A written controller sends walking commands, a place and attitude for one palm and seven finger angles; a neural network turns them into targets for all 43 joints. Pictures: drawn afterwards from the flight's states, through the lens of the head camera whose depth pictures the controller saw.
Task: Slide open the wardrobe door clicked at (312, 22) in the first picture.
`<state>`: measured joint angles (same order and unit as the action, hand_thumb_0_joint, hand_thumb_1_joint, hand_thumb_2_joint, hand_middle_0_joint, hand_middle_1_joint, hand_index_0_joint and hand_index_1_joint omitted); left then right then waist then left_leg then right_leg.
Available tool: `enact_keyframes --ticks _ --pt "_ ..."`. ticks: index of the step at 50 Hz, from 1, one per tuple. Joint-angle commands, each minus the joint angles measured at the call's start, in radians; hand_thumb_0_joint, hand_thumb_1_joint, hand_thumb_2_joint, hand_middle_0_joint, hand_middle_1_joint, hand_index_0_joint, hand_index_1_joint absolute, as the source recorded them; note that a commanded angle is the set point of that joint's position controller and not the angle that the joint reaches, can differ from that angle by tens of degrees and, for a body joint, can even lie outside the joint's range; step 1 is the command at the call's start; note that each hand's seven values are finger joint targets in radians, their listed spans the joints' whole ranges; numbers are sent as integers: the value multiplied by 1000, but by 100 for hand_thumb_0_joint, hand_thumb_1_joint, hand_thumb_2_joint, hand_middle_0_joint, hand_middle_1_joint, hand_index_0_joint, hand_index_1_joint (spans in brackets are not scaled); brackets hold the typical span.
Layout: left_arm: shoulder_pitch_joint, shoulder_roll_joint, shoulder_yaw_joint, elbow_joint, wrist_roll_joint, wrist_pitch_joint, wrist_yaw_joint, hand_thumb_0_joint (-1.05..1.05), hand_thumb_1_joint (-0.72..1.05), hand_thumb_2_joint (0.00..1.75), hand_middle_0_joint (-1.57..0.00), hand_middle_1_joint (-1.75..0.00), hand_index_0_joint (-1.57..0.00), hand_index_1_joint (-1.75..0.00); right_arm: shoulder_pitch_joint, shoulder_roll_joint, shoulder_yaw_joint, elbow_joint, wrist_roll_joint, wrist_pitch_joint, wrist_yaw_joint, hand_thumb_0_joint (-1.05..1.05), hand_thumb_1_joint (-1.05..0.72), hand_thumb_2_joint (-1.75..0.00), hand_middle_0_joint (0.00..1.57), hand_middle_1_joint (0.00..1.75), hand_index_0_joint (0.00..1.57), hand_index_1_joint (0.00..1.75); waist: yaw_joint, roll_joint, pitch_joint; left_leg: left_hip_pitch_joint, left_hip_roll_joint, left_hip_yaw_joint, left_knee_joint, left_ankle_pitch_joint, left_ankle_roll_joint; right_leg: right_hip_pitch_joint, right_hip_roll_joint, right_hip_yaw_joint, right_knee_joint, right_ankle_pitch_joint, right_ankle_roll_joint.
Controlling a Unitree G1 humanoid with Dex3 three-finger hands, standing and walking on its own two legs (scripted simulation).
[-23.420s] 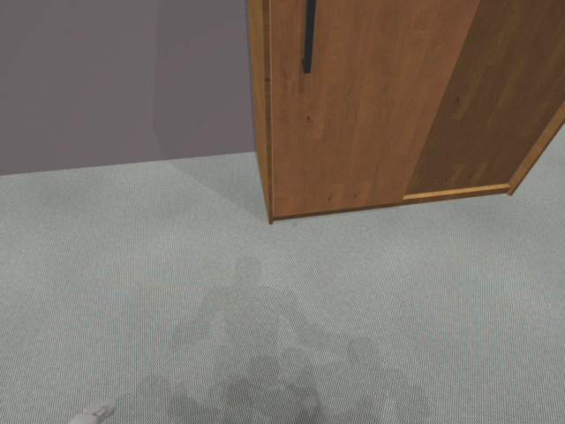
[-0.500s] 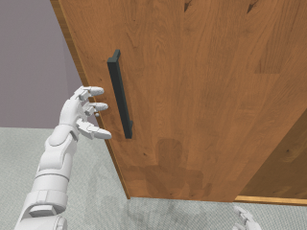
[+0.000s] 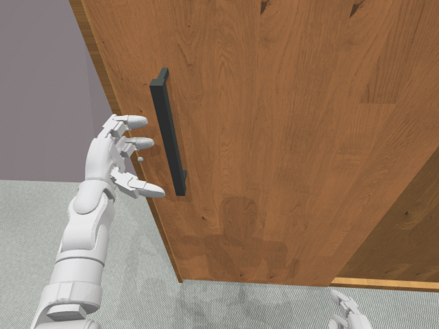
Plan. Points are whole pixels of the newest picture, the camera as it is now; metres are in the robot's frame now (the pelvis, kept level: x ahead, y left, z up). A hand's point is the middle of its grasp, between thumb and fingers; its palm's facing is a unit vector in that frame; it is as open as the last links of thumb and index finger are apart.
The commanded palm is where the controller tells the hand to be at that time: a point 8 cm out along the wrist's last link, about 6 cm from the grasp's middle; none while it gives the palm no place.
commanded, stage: move the hooked fingers beside the handle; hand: left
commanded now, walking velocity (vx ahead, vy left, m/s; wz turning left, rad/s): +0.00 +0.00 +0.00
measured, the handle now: (173, 140) +0.43 +0.12 +0.13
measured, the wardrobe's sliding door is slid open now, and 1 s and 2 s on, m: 0.00 0.00 0.00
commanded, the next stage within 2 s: feel for the door with the fingertips in 1.54 s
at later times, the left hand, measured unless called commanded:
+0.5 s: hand (135, 152) +0.38 +0.18 +0.15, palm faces +0.03 -1.00 -0.02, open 14.0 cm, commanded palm +0.34 +0.22 +0.14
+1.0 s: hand (136, 161) +0.37 +0.17 +0.13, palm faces -0.01 -1.00 +0.01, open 14.0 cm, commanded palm +0.34 +0.22 +0.14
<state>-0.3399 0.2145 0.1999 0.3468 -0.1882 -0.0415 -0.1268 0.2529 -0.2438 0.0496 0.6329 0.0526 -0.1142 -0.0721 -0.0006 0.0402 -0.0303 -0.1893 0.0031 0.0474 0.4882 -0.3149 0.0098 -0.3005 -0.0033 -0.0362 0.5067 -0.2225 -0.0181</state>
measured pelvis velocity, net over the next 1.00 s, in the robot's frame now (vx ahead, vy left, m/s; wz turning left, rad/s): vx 0.01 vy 0.01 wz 0.01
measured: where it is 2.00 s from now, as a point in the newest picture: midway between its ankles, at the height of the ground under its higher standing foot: outside the picture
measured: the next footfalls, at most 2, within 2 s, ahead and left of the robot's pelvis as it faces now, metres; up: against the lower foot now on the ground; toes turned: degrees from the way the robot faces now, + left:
none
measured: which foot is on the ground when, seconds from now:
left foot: down 0.00-1.00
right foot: down 0.00-1.00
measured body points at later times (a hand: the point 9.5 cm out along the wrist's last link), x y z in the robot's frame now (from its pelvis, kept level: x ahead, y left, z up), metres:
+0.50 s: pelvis +0.00 +0.00 +0.00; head +0.00 -0.02 +0.45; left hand +0.37 +0.23 +0.15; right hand +0.15 -0.23 -0.10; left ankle -0.04 +0.11 -0.74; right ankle +0.03 -0.11 -0.74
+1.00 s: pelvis +0.01 +0.01 +0.00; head +0.01 -0.01 +0.45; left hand +0.36 +0.23 +0.14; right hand +0.16 -0.23 -0.10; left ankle -0.04 +0.11 -0.74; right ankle +0.03 -0.11 -0.74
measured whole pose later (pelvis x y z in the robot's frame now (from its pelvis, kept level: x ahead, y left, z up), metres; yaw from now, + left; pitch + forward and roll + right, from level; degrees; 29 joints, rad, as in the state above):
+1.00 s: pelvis +0.01 +0.01 +0.00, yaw +1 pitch +2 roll +0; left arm -0.35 0.22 0.19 0.37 -0.22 -0.01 -0.18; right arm 0.26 -0.26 0.04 0.64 0.06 -0.12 -0.07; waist 0.00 0.05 -0.03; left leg -0.20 -0.01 0.04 0.49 -0.32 0.02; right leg -0.30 -0.02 -0.04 0.49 -0.22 0.00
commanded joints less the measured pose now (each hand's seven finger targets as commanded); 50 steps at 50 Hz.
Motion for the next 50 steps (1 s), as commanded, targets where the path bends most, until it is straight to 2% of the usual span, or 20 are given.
enact_keyframes --ticks 1,5,7,11,13,14,17,19,21,24,27,28,30,33,38,41,44,48,49,50 --pt "-441 218 52 -146 -4 -67 -6 0 -50 30 -30 -120 -30 -120 -90 -106 -38 -119 11 -60 -11 0 -90 -90 20 30 20 30 -9 -19 -189 -19 4 -24 -62 241 9 170 -7 15 -53 262 -6" --pt "-364 91 -48 0 -32 52 -69 0 -50 30 -30 -120 -30 -120 -89 -125 -41 -126 28 -41 -14 0 -90 -90 20 30 20 30 -21 -60 -114 -53 -2 -28 -74 159 12 107 -7 0 -79 162 -7" --pt "-377 126 -9 -25 -49 65 -78 0 -50 30 -30 -120 -30 -120 -84 -133 -45 -136 25 -40 -14 0 -90 -90 20 30 20 30 -14 -104 -163 -57 -4 -31 -64 161 14 120 -7 1 -74 159 -5" --pt "-502 210 49 -291 -44 -41 -39 0 -50 30 -30 -120 -30 -120 -102 -112 -47 -169 10 -58 -12 0 -90 -90 20 30 20 30 8 -19 -347 24 -6 -34 -47 261 11 207 -11 17 -35 249 -8" --pt "-540 255 79 -352 -31 -97 -6 0 -50 30 -30 -120 -30 -120 -97 -105 -45 -160 1 -73 -12 0 -90 -90 20 30 20 30 10 -17 -385 42 -3 -37 -41 301 10 237 -9 23 -22 290 -7" --pt "-531 308 120 -343 -25 -112 12 0 -50 30 -30 -120 -30 -120 -95 -110 -44 -149 -2 -72 -16 0 -90 -90 20 30 20 30 16 -48 -367 28 2 -40 -45 294 11 242 -9 23 -25 284 -3" --pt "-518 232 57 -213 -11 -95 12 0 -50 30 -30 -120 -30 -120 -98 -104 -36 -121 7 -74 -17 0 -90 -90 20 30 20 30 -9 -27 -244 -4 1 -31 -60 223 11 181 -9 20 -47 226 -3" --pt "-459 241 70 -63 -5 -42 1 0 -50 30 -30 -120 -30 -120 -91 -119 -38 -106 14 -58 -22 0 -90 -90 20 30 20 30 -7 -55 -167 -41 1 -34 -74 172 13 152 -11 14 -68 168 -5" --pt "-429 182 19 38 -10 16 -29 0 -50 30 -30 -120 -30 -120 -84 -124 -36 -105 21 -46 -21 0 -90 -90 20 30 20 30 -16 -46 -124 -65 -3 -32 -76 137 11 110 -11 10 -76 129 -6" --pt "-402 172 26 44 -26 46 -60 0 -50 30 -30 -120 -30 -120 -80 -133 -42 -131 23 -34 -16 0 -90 -90 20 30 20 30 -3 -61 -182 -59 -4 -33 -64 175 11 135 -11 4 -63 162 -11" --pt "-451 187 48 -128 -46 -11 -65 0 -50 30 -30 -120 -30 -120 -83 -123 -46 -162 13 -46 -10 0 -90 -90 20 30 20 30 9 -63 -327 -10 -4 -31 -41 281 9 205 -10 9 -29 283 -12" --pt "-492 232 79 -201 -48 -45 -55 0 -50 30 -30 -120 -30 -120 -82 -121 -48 -166 8 -52 -9 0 -90 -90 20 30 20 30 12 -80 -370 3 -3 -35 -38 306 9 237 -10 13 -21 314 -10" --pt "-503 270 104 -273 -44 -94 -35 0 -50 30 -30 -120 -30 -120 -84 -117 -46 -165 3 -60 -10 0 -90 -90 20 30 20 30 16 -64 -391 17 -1 -35 -40 329 11 258 -8 21 -16 340 -6" --pt "-540 270 88 -247 -20 -111 -17 0 -50 30 -30 -120 -30 -120 -82 -108 -43 -137 5 -68 -14 0 -90 -90 20 30 20 30 -5 -21 -306 10 1 -32 -48 284 12 210 -7 22 -32 291 -5" --pt "-418 227 63 -36 -22 -10 -53 0 -50 30 -30 -120 -30 -120 -73 -125 -40 -116 19 -48 -18 0 -90 -90 20 30 20 30 -10 -19 -175 -45 -1 -31 -67 205 10 147 -9 10 -63 208 -11" --pt "-394 171 29 -42 -45 23 -87 0 -50 30 -30 -120 -30 -120 -74 -128 -44 -138 21 -43 -17 0 -90 -90 20 30 20 30 -9 -57 -216 -32 -1 -33 -60 234 10 153 -7 -1 -53 231 -11" --pt "-429 161 19 -163 -57 -14 -87 0 -50 30 -30 -120 -30 -120 -83 -125 -50 -158 17 -53 -14 0 -90 -90 20 30 20 30 -3 -32 -285 18 2 -39 -43 309 6 170 -5 -3 -34 287 -12" --pt "-466 211 55 -319 -44 -81 -40 0 -50 30 -30 -120 -30 -120 -72 -113 -52 -154 2 -76 -6 0 -90 -90 20 30 20 30 8 -14 -374 75 7 -51 -34 407 -6 207 -3 0 -13 354 -12" --pt "-443 249 81 -309 -35 -84 -25 0 -50 30 -30 -120 -30 -120 -73 -119 -53 -145 2 -73 -8 0 -90 -90 20 30 20 30 15 -31 -358 69 10 -50 -38 413 -8 213 -3 -2 -15 353 -10" --pt "-440 228 66 -296 -27 -80 -18 0 -50 30 -30 -120 -30 -120 -78 -112 -49 -141 3 -71 -6 0 -90 -90 20 30 20 30 10 -9 -329 63 9 -48 -45 404 -9 201 -3 -1 -18 345 -11"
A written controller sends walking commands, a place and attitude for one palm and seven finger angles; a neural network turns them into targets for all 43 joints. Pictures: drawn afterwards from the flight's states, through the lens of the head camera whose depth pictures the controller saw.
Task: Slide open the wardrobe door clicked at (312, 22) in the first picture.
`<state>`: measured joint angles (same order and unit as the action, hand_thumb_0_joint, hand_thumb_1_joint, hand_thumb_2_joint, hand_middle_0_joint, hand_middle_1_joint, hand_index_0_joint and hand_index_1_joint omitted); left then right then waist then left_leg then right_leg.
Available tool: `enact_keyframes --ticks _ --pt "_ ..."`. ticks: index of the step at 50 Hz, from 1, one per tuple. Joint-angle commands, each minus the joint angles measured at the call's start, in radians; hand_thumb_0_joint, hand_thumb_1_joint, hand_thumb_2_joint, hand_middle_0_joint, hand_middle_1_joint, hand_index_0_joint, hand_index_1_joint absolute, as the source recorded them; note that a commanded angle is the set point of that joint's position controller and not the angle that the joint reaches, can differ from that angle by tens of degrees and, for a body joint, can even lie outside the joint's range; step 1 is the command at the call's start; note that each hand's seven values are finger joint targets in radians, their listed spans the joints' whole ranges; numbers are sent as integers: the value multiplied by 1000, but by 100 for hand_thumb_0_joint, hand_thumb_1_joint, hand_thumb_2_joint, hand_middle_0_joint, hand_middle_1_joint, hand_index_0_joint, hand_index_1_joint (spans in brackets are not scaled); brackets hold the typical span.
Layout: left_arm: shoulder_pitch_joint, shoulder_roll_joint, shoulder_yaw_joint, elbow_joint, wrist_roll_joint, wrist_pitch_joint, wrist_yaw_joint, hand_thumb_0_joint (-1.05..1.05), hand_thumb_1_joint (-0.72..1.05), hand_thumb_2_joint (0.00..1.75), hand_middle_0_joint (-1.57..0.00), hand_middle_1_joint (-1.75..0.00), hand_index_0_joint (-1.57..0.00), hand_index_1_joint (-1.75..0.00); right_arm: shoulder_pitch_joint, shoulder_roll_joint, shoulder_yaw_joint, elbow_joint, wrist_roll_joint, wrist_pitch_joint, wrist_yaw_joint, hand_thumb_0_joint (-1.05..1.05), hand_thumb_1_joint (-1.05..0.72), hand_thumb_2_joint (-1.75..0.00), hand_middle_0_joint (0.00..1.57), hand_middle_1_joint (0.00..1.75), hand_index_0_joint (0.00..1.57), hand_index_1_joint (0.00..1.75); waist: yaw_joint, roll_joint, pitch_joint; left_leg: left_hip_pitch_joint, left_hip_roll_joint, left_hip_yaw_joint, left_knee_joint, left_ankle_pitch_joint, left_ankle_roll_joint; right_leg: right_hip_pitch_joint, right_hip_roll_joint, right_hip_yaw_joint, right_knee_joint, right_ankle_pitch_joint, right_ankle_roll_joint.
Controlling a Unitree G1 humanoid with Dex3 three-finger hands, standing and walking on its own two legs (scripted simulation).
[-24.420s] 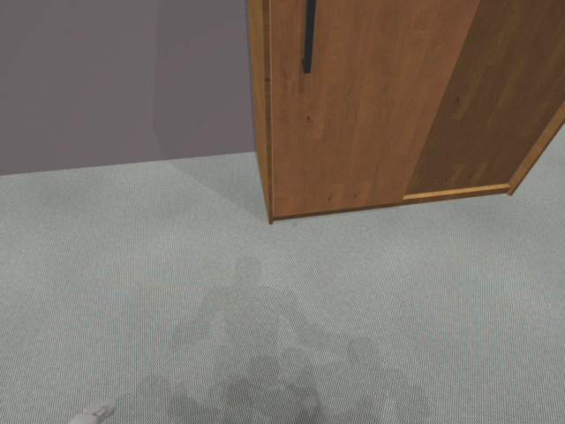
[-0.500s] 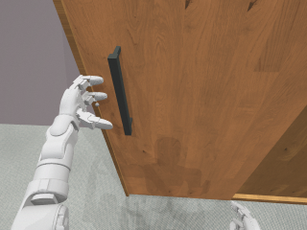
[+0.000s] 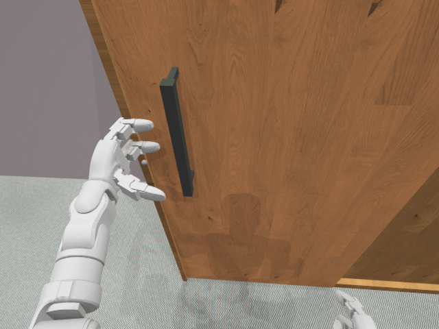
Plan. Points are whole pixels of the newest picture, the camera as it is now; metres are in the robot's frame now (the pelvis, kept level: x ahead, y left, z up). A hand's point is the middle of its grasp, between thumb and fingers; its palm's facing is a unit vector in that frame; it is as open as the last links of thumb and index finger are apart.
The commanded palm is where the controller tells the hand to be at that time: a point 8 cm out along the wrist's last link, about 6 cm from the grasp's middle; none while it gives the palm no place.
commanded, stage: move the hooked fingers beside the handle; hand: left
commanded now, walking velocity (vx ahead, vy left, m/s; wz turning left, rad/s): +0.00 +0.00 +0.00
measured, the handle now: (182, 141) +0.42 +0.10 +0.13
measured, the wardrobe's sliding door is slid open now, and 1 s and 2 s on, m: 0.00 0.00 0.00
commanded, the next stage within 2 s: feel for the door with the fingertips in 0.54 s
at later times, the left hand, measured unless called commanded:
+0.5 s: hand (137, 157) +0.36 +0.17 +0.15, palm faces +0.00 -1.00 -0.01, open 14.0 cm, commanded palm +0.33 +0.21 +0.14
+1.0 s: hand (163, 165) +0.36 +0.13 +0.13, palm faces -0.02 -1.00 +0.02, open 14.0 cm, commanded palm +0.34 +0.17 +0.14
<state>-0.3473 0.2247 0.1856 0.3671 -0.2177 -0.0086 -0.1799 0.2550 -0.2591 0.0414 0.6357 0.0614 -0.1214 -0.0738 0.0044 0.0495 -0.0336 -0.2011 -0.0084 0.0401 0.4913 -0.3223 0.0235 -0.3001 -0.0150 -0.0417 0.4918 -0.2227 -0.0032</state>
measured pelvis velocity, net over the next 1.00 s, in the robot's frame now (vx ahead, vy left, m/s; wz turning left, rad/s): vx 0.00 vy -0.01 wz -0.01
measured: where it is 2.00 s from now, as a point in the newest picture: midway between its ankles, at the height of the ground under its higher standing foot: outside the picture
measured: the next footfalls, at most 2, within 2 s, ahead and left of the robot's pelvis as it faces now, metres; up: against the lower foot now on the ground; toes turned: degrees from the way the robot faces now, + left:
none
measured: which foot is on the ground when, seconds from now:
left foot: down 0.00-1.00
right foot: down 0.00-1.00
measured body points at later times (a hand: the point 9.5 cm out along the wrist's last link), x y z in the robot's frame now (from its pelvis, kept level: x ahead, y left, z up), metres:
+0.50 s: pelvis +0.00 +0.00 +0.00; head -0.01 -0.02 +0.45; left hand +0.35 +0.22 +0.15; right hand +0.16 -0.24 -0.09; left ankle -0.04 +0.10 -0.74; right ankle +0.02 -0.12 -0.74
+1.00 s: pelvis +0.00 -0.01 +0.00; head +0.00 -0.03 +0.45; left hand +0.36 +0.18 +0.13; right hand +0.15 -0.24 -0.10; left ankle -0.04 +0.10 -0.74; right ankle +0.02 -0.12 -0.74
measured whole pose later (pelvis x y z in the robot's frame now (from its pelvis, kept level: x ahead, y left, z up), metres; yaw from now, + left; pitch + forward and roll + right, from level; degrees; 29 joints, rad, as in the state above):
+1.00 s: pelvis +0.00 -0.01 +0.00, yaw +0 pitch +1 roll +0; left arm -0.33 0.17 0.14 0.33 -0.20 0.04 -0.10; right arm 0.24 -0.24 0.04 0.63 0.06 -0.10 -0.06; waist -0.01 0.05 -0.04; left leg -0.19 0.00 0.05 0.48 -0.31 0.02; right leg -0.30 -0.01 -0.04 0.49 -0.22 -0.01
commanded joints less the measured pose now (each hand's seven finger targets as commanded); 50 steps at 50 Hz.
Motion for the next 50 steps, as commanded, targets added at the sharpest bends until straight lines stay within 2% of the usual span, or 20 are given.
enact_keyframes --ticks 1,4,6,8,15,17,21,22,24,28,29,30,32,34,38,40,43,45,47,50 --pt "-429 192 62 -297 5 -102 40 0 -50 30 -30 -120 -30 -120 -80 -94 -39 -138 -5 -65 -3 0 -90 -90 20 30 20 30 -2 -40 -291 62 21 -41 -53 392 -23 187 9 -1 -9 331 -25" --pt "-302 223 114 -164 14 -40 44 0 -50 30 -30 -120 -30 -120 -89 -107 -41 -130 0 -43 -4 0 -90 -90 20 30 20 30 18 -85 -207 6 21 -34 -68 339 -15 186 6 -2 -25 300 -26" --pt "-335 177 64 -151 16 0 30 0 -50 30 -30 -120 -30 -120 -92 -102 -35 -134 8 -27 -4 0 -90 -90 20 30 20 30 0 -60 -172 -9 16 -28 -75 310 -15 164 5 -4 -35 279 -27" --pt "-364 127 19 -177 9 14 20 0 -50 30 -30 -120 -30 -120 -100 -99 -35 -148 8 -25 -3 0 -90 -90 20 30 20 30 -9 -55 -188 6 16 -30 -70 294 -14 151 5 -4 -36 261 -27" --pt "-458 224 86 -331 -5 -82 24 0 -50 30 -30 -120 -30 -120 -106 -93 -31 -158 -6 -46 -13 0 -90 -90 20 30 20 30 -2 -33 -317 64 16 -41 -56 334 -13 207 9 10 -21 291 -27" --pt "-451 230 90 -309 0 -89 26 0 -50 30 -30 -120 -30 -120 -102 -92 -32 -145 -5 -51 -14 0 -90 -90 20 30 20 30 -3 -24 -300 55 15 -39 -53 344 -13 210 8 10 -20 308 -29" --pt "-360 141 22 -220 2 -39 8 0 -50 30 -30 -120 -30 -120 -100 -92 -32 -134 3 -48 -6 0 -90 -90 20 30 20 30 -8 0 -227 41 16 -38 -61 337 -22 165 7 -4 -32 287 -31" --pt "-331 118 8 -188 -2 -19 1 0 -50 30 -30 -120 -30 -120 -102 -95 -32 -136 5 -45 -4 0 -90 -90 20 30 20 30 -8 -9 -202 26 16 -35 -62 323 -20 156 7 -6 -34 283 -30" --pt "-286 152 51 -94 -11 17 -4 0 -50 30 -30 -120 -30 -120 -100 -112 -36 -128 8 -30 -7 0 -90 -90 20 30 20 30 -5 -107 -150 -22 16 -36 -69 259 -11 145 9 -10 -49 234 -26" --pt "-410 191 67 -193 -8 8 7 0 -50 30 -30 -120 -30 -120 -111 -108 -35 -156 7 -22 -12 0 -90 -90 20 30 20 30 -10 -91 -211 -18 9 -32 -65 220 -4 149 4 7 -46 189 -21" --pt "-447 240 104 -226 -6 -18 20 0 -50 30 -30 -120 -30 -120 -110 -110 -36 -153 3 -22 -15 0 -90 -90 20 30 20 30 -6 -78 -231 -4 11 -34 -62 234 -3 163 3 11 -44 195 -22" --pt "-499 259 106 -300 2 -49 27 0 -50 30 -30 -120 -30 -120 -115 -100 -34 -162 0 -27 -15 0 -90 -90 20 30 20 30 -3 -14 -283 25 8 -36 -61 259 -4 184 3 20 -37 216 -25" --pt "-553 232 73 -389 8 -106 41 0 -50 30 -30 -120 -30 -120 -113 -83 -30 -166 -8 -48 -13 0 -90 -90 20 30 20 30 -8 38 -359 74 8 -38 -49 309 -9 212 5 22 -21 263 -27" --pt "-502 197 49 -358 6 -134 43 0 -50 30 -30 -120 -30 -120 -101 -84 -32 -150 -10 -62 -11 0 -90 -90 20 30 20 30 -10 11 -357 86 16 -44 -43 354 -15 208 10 14 -14 297 -27" --pt "-386 90 -17 -116 -11 -57 11 0 -50 30 -30 -120 -30 -120 -86 -99 -33 -114 6 -55 -7 0 -90 -90 20 30 20 30 -27 -86 -185 -4 16 -38 -61 247 -12 134 13 -4 -40 233 -23" --pt "-370 88 -26 -65 2 -3 11 0 -50 30 -30 -120 -30 -120 -90 -107 -33 -117 13 -38 -5 0 -90 -90 20 30 20 30 -22 -68 -138 -31 12 -37 -75 202 -10 110 8 -6 -52 174 -24" --pt "-381 101 -2 -145 8 31 37 0 -50 30 -30 -120 -30 -120 -101 -103 -39 -142 8 -27 4 0 -90 -90 20 30 20 30 -3 -68 -204 -15 10 -34 -66 230 -8 136 5 -3 -47 193 -25" --pt "-387 144 40 -255 7 0 63 0 -50 30 -30 -120 -30 -120 -112 -97 -39 -165 -1 -27 6 0 -90 -90 20 30 20 30 17 -85 -295 8 10 -32 -62 287 -8 205 3 6 -31 254 -24" --pt "-443 125 23 -367 8 -54 87 0 -50 30 -30 -120 -30 -120 -114 -81 -39 -173 -8 -41 8 0 -90 -90 20 30 20 30 11 -93 -351 40 12 -29 -52 339 -9 238 7 10 -16 314 -22" --pt "-420 95 -8 -400 22 -108 117 0 -50 30 -30 -120 -30 -120 -110 -72 -37 -158 -14 -55 13 0 -90 -90 20 30 20 30 7 -72 -333 61 19 -29 -49 372 -14 225 11 8 -7 340 -21"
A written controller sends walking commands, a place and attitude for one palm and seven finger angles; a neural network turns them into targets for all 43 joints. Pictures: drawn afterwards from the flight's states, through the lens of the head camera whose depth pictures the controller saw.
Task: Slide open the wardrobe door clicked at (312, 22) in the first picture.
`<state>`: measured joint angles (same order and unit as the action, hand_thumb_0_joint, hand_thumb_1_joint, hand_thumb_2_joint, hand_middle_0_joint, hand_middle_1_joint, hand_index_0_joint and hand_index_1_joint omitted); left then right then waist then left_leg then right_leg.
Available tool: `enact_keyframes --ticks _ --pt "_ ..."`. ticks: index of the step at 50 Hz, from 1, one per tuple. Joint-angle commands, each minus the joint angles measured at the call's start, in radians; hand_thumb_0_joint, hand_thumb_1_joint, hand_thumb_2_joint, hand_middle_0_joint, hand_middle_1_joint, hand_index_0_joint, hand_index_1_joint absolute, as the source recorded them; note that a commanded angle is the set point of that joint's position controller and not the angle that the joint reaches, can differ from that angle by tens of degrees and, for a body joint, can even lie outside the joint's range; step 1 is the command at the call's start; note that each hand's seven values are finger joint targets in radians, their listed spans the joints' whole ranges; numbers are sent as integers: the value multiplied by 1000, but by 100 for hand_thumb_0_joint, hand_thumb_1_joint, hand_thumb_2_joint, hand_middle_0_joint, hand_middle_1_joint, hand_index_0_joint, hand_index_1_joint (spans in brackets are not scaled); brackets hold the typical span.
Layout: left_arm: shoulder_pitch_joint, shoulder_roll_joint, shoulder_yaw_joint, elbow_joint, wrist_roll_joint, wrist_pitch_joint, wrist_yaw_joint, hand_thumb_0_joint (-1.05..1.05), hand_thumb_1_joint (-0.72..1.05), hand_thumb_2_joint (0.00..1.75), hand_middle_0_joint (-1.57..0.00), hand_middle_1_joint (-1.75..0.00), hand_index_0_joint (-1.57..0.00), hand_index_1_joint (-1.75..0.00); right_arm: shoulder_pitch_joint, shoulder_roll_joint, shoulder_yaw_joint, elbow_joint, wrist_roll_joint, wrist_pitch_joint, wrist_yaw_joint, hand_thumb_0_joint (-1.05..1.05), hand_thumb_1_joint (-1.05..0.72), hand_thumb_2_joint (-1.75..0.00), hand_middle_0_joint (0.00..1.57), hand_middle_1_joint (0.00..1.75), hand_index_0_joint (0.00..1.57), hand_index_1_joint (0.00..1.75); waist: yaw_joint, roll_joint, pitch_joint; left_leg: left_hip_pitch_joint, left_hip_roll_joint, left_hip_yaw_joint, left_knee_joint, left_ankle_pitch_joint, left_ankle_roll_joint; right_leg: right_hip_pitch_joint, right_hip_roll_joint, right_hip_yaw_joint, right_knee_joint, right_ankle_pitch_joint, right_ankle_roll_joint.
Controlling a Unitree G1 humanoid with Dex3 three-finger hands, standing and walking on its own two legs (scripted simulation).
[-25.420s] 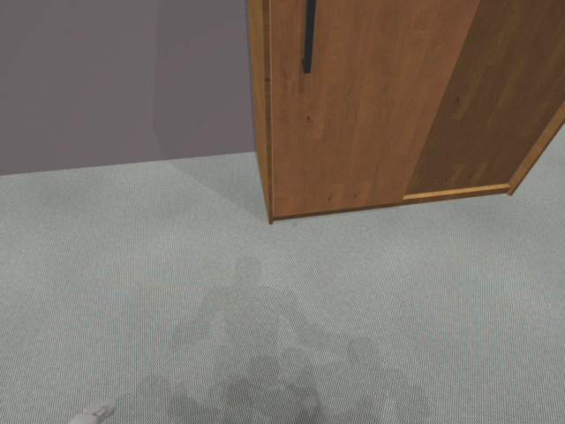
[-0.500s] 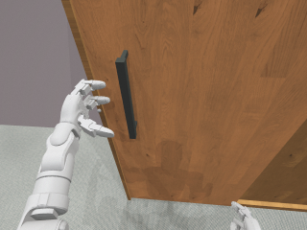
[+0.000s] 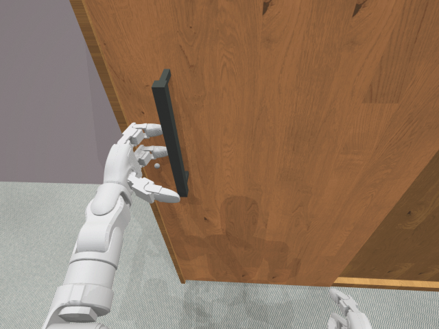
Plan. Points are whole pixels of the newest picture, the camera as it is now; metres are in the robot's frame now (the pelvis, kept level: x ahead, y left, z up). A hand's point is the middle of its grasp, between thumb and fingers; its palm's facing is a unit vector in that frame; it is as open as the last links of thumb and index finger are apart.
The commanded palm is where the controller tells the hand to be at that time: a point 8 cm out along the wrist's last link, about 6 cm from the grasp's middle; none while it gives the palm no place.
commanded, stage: feel for the door with the fingertips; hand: left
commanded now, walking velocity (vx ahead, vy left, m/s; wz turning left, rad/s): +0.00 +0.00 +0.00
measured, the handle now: (175, 142) +0.43 +0.11 +0.13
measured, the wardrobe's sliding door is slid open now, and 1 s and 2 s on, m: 0.00 0.00 0.00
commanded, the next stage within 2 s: slide the fingers in behind the handle in 0.44 s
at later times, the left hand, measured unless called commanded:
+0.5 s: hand (158, 152) +0.39 +0.13 +0.14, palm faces +0.01 -1.00 -0.01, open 13.9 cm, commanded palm +0.37 +0.18 +0.14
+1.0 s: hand (165, 159) +0.37 +0.12 +0.14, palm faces -0.02 -1.00 +0.01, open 14.0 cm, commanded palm +0.34 +0.17 +0.14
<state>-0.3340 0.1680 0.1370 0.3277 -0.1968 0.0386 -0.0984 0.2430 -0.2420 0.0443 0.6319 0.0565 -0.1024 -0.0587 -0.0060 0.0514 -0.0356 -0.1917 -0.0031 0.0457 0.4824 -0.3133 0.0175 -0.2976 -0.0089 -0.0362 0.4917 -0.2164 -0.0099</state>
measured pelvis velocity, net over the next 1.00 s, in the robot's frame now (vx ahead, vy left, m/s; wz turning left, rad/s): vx -0.01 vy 0.00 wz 0.00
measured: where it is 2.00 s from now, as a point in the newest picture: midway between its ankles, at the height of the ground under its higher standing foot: outside the picture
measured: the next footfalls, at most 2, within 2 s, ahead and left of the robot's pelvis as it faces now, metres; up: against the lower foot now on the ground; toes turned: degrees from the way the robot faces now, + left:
none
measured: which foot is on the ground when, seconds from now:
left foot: down 0.00-1.00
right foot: down 0.00-1.00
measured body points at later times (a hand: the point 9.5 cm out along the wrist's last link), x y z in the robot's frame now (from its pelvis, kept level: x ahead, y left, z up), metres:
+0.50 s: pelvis +0.00 -0.01 +0.00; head +0.00 -0.02 +0.45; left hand +0.38 +0.19 +0.14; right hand +0.14 -0.24 -0.11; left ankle -0.04 +0.11 -0.74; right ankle +0.02 -0.11 -0.74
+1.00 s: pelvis -0.01 +0.00 +0.00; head -0.01 -0.02 +0.45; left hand +0.37 +0.17 +0.14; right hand +0.14 -0.23 -0.10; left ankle -0.04 +0.11 -0.74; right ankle +0.02 -0.11 -0.74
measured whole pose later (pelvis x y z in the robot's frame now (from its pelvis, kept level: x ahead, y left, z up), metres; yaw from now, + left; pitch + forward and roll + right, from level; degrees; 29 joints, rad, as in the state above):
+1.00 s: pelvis -0.01 +0.00 +0.00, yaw +0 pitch +1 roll +0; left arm -0.42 0.15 0.11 0.42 -0.17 -0.04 -0.06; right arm 0.25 -0.24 0.05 0.65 0.06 -0.10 -0.05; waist 0.00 0.04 -0.03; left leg -0.20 0.00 0.05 0.49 -0.31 0.02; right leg -0.30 -0.01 -0.03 0.49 -0.21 -0.01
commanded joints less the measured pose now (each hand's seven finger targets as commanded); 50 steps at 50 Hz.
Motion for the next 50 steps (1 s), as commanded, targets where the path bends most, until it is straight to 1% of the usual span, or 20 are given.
enact_keyframes --ticks 1,3,4,6,10,13,17,20,25,28,29,30,34,36,37,38,40,45,47,50 --pt "-431 171 59 -315 6 -152 43 0 -50 30 -30 -120 -30 -120 -91 -92 -41 -139 -7 -72 -3 0 -90 -90 20 30 20 30 13 -89 -294 31 13 -31 -41 331 -6 208 6 6 -16 312 -12" --pt "-453 162 37 -236 25 -122 46 0 -50 30 -30 -120 -30 -120 -93 -95 -36 -124 -2 -59 -6 0 -90 -90 20 30 20 30 -4 -73 -214 -1 8 -27 -54 249 -2 164 3 7 -36 239 -12" --pt "-424 197 68 -183 35 -98 50 0 -50 30 -30 -120 -30 -120 -97 -102 -39 -120 -1 -48 -10 0 -90 -90 20 30 20 30 6 -69 -186 -16 7 -27 -59 221 0 160 -1 8 -45 205 -12" --pt "-467 131 -7 -126 41 -47 37 0 -50 30 -30 -120 -30 -120 -106 -98 -30 -118 8 -32 -13 0 -90 -90 20 30 20 30 -18 -27 -128 -28 2 -26 -66 162 1 108 -1 8 -68 137 -12" --pt "-488 168 52 -131 8 -24 23 0 -50 30 -30 -120 -30 -120 -105 -107 -33 -137 3 -24 -21 0 -90 -90 20 30 20 30 2 -63 -246 -3 0 -32 -57 221 4 179 -2 9 -54 198 -16" --pt "-575 156 46 -163 -12 -70 12 0 -50 30 -30 -120 -30 -120 -95 -103 -34 -138 0 -35 -23 0 -90 -90 20 30 20 30 -10 -130 -313 8 1 -33 -44 261 5 213 2 10 -33 263 -12" --pt "-581 148 32 -127 5 -128 21 0 -50 30 -30 -120 -30 -120 -67 -100 -38 -116 -3 -43 -16 0 -90 -90 20 30 20 30 -14 -82 -303 21 3 -28 -32 292 3 186 3 11 -23 294 -12" --pt "-558 154 27 -70 32 -121 28 0 -50 30 -30 -120 -30 -120 -62 -104 -38 -112 -1 -33 -9 0 -90 -90 20 30 20 30 -10 -47 -263 3 1 -30 -36 284 0 166 1 7 -24 277 -16" --pt "-656 148 9 -34 26 -110 24 0 -50 30 -30 -120 -30 -120 -57 -108 -38 -103 3 -27 -14 0 -90 -90 20 30 20 30 -34 -68 -223 -9 3 -36 -44 227 6 132 3 6 -43 216 -13" --pt "-694 158 20 22 20 -110 23 0 -50 30 -30 -120 -30 -120 -47 -113 -40 -91 4 -28 -18 0 -90 -90 20 30 20 30 -44 -123 -221 -31 1 -38 -41 177 10 117 4 10 -50 164 -8" --pt "-669 183 45 30 23 -117 24 0 -50 30 -30 -120 -30 -120 -47 -117 -43 -92 3 -25 -19 0 -90 -90 20 30 20 30 -30 -112 -233 -29 2 -39 -44 182 10 130 3 9 -49 157 -10" --pt "-662 146 16 8 22 -123 18 0 -50 30 -30 -120 -30 -120 -51 -110 -40 -103 2 -28 -15 0 -90 -90 20 30 20 30 -25 -75 -256 -17 -1 -36 -48 189 8 136 2 10 -43 165 -13" --pt "-584 167 47 36 15 -135 8 0 -50 30 -30 -120 -30 -120 -45 -113 -42 -104 1 -32 -10 0 -90 -90 20 30 20 30 -6 -88 -271 -30 1 -38 -44 209 5 161 3 7 -34 188 -17" --pt "-584 142 24 -13 12 -145 0 0 -50 30 -30 -120 -30 -120 -51 -109 -40 -118 2 -35 -5 0 -90 -90 20 30 20 30 -7 -74 -286 -23 -1 -33 -46 217 5 168 3 10 -31 207 -18" --pt "-557 160 47 -5 10 -146 1 0 -50 30 -30 -120 -30 -120 -52 -109 -43 -119 3 -36 -5 0 -90 -90 20 30 20 30 0 -100 -276 -32 3 -32 -47 211 4 170 5 8 -34 201 -17" --pt "-572 132 13 -38 12 -150 -2 0 -50 30 -30 -120 -30 -120 -60 -106 -40 -125 5 -38 -2 0 -90 -90 20 30 20 30 -6 -58 -270 -24 2 -28 -49 205 3 158 4 10 -36 194 -17" --pt "-577 146 23 -49 12 -154 5 0 -50 30 -30 -120 -30 -120 -65 -108 -39 -126 5 -40 -3 0 -90 -90 20 30 20 30 -7 -74 -239 -26 6 -35 -55 189 5 144 6 8 -43 170 -16" --pt "-534 142 26 -166 18 -167 36 0 -50 30 -30 -120 -30 -120 -82 -99 -39 -142 0 -53 1 0 -90 -90 20 30 20 30 12 -46 -273 6 11 -36 -64 228 -2 172 6 5 -34 193 -19" --pt "-498 130 24 -162 21 -156 47 0 -50 30 -30 -120 -30 -120 -83 -98 -41 -140 0 -55 2 0 -90 -90 20 30 20 30 13 -94 -266 -4 13 -31 -63 230 -1 178 7 4 -34 204 -16" --pt "-495 116 4 -186 35 -135 63 0 -50 30 -30 -120 -30 -120 -90 -95 -40 -140 -1 -49 2 0 -90 -90 20 30 20 30 10 -77 -247 5 12 -31 -70 235 -1 172 6 5 -40 203 -16"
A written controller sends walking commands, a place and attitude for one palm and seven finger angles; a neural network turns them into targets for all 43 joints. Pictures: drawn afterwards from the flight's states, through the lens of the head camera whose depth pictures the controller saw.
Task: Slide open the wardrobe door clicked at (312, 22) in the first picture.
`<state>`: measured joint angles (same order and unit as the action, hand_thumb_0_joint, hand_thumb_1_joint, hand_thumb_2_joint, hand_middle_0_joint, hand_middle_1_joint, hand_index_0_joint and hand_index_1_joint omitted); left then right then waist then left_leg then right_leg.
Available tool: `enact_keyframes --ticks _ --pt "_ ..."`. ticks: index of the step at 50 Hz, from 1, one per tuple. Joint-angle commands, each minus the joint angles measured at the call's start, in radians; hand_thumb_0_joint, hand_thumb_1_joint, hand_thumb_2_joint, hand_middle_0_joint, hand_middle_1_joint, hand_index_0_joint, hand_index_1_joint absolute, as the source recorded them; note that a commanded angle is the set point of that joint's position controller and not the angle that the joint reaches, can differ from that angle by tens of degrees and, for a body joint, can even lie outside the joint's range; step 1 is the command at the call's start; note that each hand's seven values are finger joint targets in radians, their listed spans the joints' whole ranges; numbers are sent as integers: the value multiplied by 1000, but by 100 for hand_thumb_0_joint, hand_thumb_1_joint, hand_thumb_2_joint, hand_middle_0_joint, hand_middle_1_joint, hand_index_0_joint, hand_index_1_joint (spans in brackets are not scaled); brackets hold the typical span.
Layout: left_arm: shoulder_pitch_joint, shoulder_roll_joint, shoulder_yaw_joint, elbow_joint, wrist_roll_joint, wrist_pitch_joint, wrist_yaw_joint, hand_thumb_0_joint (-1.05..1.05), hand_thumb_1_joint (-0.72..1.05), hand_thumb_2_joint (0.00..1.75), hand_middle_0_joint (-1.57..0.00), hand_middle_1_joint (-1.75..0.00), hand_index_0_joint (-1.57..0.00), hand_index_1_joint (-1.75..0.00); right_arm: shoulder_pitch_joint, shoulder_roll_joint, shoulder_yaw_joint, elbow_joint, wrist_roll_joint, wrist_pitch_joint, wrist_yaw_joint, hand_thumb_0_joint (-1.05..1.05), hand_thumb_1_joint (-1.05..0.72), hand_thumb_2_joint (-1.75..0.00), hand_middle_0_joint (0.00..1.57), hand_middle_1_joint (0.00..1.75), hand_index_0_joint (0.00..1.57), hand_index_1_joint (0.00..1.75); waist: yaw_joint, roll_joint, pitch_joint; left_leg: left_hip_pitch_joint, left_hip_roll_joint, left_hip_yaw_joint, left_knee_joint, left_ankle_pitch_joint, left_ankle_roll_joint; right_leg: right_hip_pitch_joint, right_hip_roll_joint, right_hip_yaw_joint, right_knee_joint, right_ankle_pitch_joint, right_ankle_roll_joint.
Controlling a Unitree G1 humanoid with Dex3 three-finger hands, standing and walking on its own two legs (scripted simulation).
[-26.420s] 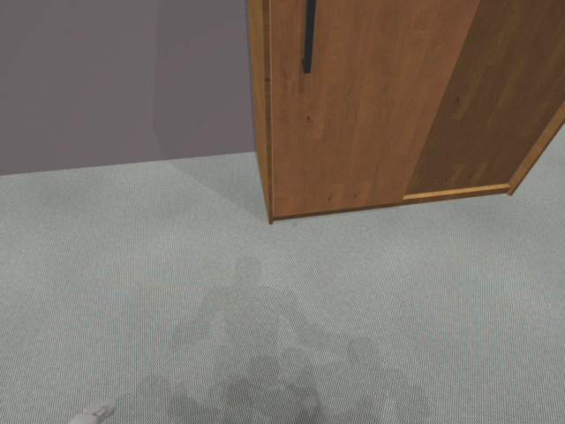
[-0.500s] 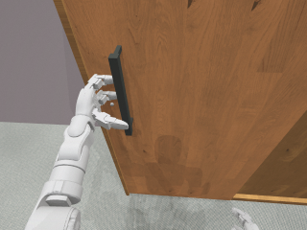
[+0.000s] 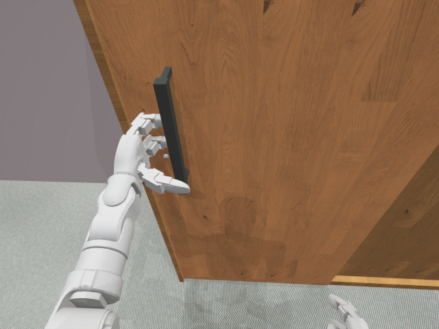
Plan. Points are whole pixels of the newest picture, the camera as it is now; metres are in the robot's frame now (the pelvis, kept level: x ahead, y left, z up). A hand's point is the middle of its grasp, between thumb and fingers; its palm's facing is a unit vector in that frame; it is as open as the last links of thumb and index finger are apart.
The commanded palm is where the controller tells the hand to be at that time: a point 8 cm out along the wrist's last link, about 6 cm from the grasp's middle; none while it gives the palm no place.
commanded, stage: slide the fingers in behind the handle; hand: left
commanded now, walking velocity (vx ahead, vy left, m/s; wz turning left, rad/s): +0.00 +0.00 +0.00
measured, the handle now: (176, 139) +0.43 +0.11 +0.13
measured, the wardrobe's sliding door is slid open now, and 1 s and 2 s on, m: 0.00 0.00 0.00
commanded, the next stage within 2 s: grip the handle and tug to test in 1.36 s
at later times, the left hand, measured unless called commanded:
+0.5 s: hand (174, 157) +0.37 +0.10 +0.14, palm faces -0.03 -1.00 +0.01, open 14.0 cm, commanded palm +0.35 +0.15 +0.14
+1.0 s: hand (185, 156) +0.38 +0.08 +0.14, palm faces -0.02 -1.00 +0.00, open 14.0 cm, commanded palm +0.35 +0.13 +0.14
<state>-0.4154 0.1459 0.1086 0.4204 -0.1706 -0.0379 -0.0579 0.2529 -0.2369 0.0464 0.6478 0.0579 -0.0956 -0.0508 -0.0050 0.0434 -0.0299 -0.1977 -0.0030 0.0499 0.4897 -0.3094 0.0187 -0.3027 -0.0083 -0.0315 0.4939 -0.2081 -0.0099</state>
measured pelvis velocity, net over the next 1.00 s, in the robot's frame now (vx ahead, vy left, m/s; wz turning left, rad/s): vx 0.01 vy -0.01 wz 0.01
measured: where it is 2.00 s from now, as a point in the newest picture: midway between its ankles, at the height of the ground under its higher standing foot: outside the picture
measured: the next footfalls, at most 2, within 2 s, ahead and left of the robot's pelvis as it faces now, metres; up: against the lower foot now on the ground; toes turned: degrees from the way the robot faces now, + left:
none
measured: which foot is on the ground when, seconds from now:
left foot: down 0.00-1.00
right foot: down 0.00-1.00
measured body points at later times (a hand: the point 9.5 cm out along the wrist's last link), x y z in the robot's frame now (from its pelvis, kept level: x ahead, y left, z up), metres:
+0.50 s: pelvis +0.01 +0.00 +0.00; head +0.01 -0.02 +0.45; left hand +0.37 +0.16 +0.14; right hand +0.18 -0.23 -0.10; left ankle -0.03 +0.10 -0.74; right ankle +0.03 -0.11 -0.74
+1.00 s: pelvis +0.01 -0.01 +0.00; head +0.01 -0.02 +0.45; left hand +0.38 +0.14 +0.14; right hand +0.16 -0.23 -0.10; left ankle -0.03 +0.10 -0.74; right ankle +0.03 -0.11 -0.74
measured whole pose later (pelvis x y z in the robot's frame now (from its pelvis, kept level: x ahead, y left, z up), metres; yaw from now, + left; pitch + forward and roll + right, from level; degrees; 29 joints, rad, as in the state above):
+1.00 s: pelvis +0.01 -0.01 +0.00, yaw +1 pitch +1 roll +0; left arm -0.42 0.09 0.02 0.32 -0.14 0.09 0.04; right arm 0.21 -0.22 0.05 0.64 0.04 -0.02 -0.05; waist 0.00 0.04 -0.02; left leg -0.18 0.00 0.03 0.48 -0.31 0.01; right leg -0.28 0.00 -0.05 0.48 -0.22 -0.02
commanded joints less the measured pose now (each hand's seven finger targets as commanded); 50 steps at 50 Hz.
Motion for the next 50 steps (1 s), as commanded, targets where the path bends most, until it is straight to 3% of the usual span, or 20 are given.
enact_keyframes --ticks 1,2,5,7,9,10,14,17,20,22,24,28,31,33,37,39,41,45,49,50 --pt "-391 117 21 -288 12 -49 25 0 -50 30 -30 -120 -30 -120 -106 -95 -42 -159 -1 -57 -4 0 -90 -90 20 30 20 30 13 -37 -247 18 12 -34 -76 239 -6 169 6 -3 -40 197 -19" --pt "-391 88 -3 -296 10 -40 25 0 -50 30 -30 -120 -30 -120 -106 -94 -42 -158 -2 -57 -2 0 -90 -90 20 30 20 30 6 -40 -249 26 10 -30 -69 247 -5 166 6 -2 -42 212 -17" --pt "-356 122 31 -289 4 -15 25 0 -50 30 -30 -120 -30 -120 -106 -101 -43 -155 -3 -46 -6 0 -90 -90 20 30 20 30 9 -94 -245 16 12 -29 -74 253 -2 187 5 -3 -49 225 -15" --pt "-356 92 8 -311 1 0 21 0 -50 30 -30 -120 -30 -120 -115 -95 -40 -165 -4 -42 -7 0 -90 -90 20 30 20 30 8 -99 -257 16 7 -24 -70 247 0 195 5 -1 -48 231 -13" --pt "-336 126 42 -314 0 5 24 0 -50 30 -30 -120 -30 -120 -120 -100 -43 -165 -6 -39 -10 0 -90 -90 20 30 20 30 17 -102 -254 18 9 -26 -71 266 -1 208 3 -1 -47 248 -14" --pt "-334 112 22 -342 2 4 20 0 -50 30 -30 -120 -30 -120 -125 -94 -39 -168 -4 -36 -7 0 -90 -90 20 30 20 30 15 -61 -253 28 8 -22 -70 275 -3 202 3 0 -47 257 -16" --pt "-354 109 12 -345 3 9 22 0 -50 30 -30 -120 -30 -120 -130 -93 -37 -166 -4 -31 -11 0 -90 -90 20 30 20 30 6 -73 -234 24 7 -29 -64 260 -2 190 4 -2 -50 238 -15" --pt "-386 55 -46 -363 6 13 23 0 -50 30 -30 -120 -30 -120 -133 -87 -36 -166 -4 -32 -11 0 -90 -90 20 30 20 30 -8 -39 -233 42 5 -33 -59 247 -2 160 6 -3 -49 216 -16" --pt "-379 78 -22 -343 5 22 33 0 -50 30 -30 -120 -30 -120 -130 -92 -37 -160 -7 -26 -14 0 -90 -90 20 30 20 30 -5 -83 -247 40 8 -41 -62 254 -3 167 7 -10 -47 214 -14" --pt "-382 44 -47 -355 5 26 37 0 -50 30 -30 -120 -30 -120 -131 -87 -37 -165 -8 -27 -11 0 -90 -90 20 30 20 30 -3 -81 -263 44 5 -41 -56 269 -5 174 6 -11 -39 233 -16" --pt "-348 75 -10 -345 8 27 48 0 -50 30 -30 -120 -30 -120 -131 -92 -39 -164 -13 -21 -9 0 -90 -90 20 30 20 30 13 -70 -282 46 4 -37 -54 297 -6 199 3 -8 -34 261 -16" --pt "-381 50 -39 -344 21 41 64 0 -50 30 -30 -120 -30 -120 -128 -85 -37 -163 -12 -9 -4 0 -90 -90 20 30 20 30 1 -82 -257 32 5 -34 -54 288 -6 181 5 -8 -37 258 -15" --pt "-349 42 -42 -365 25 40 75 0 -50 30 -30 -120 -30 -120 -131 -82 -38 -172 -16 -1 -1 0 -90 -90 20 30 20 30 11 -106 -280 37 5 -29 -56 313 -4 209 5 -8 -33 286 -14" --pt "-351 13 -65 -387 23 39 79 0 -50 30 -30 -120 -30 -120 -134 -76 -38 -176 -15 -1 2 0 -90 -90 20 30 20 30 11 -75 -282 48 6 -27 -52 323 -6 205 5 -8 -30 294 -16" --pt "-355 3 -80 -385 33 44 92 0 -50 30 -30 -120 -30 -120 -131 -77 -38 -173 -16 7 5 0 -90 -90 20 30 20 30 9 -77 -262 44 7 -31 -55 306 -6 191 8 -11 -34 271 -16" --pt "-354 36 -46 -349 37 54 104 0 -50 30 -30 -120 -30 -120 -133 -82 -38 -167 -19 14 0 0 -90 -90 20 30 20 30 10 -99 -234 26 6 -30 -62 275 -2 191 6 -8 -47 243 -14" --pt "-377 13 -78 -350 41 60 99 0 -50 30 -30 -120 -30 -120 -136 -78 -36 -167 -17 19 -2 0 -90 -90 20 30 20 30 -4 -106 -226 24 5 -27 -62 254 2 180 7 -5 -54 224 -11" --pt "-428 15 -73 -336 33 58 99 0 -50 30 -30 -120 -30 -120 -138 -79 -32 -162 -18 20 -10 0 -90 -90 20 30 20 30 -7 -86 -231 25 2 -31 -64 228 3 175 6 -1 -58 194 -13" --pt "-413 36 -53 -349 34 39 99 0 -50 30 -30 -120 -30 -120 -130 -79 -37 -164 -19 18 -9 0 -90 -90 20 30 20 30 4 -67 -295 44 2 -29 -54 283 0 210 4 -1 -42 254 -16" --pt "-407 10 -74 -340 32 38 97 0 -50 30 -30 -120 -30 -120 -130 -75 -33 -165 -19 17 -7 0 -90 -90 20 30 20 30 3 -86 -285 39 2 -31 -57 281 -1 206 6 -4 -42 253 -15"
